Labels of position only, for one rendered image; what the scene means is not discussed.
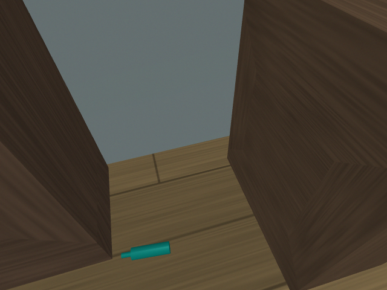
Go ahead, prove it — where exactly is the bottle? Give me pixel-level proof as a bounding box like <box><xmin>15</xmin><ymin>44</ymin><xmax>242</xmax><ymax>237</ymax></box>
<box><xmin>121</xmin><ymin>241</ymin><xmax>171</xmax><ymax>260</ymax></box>

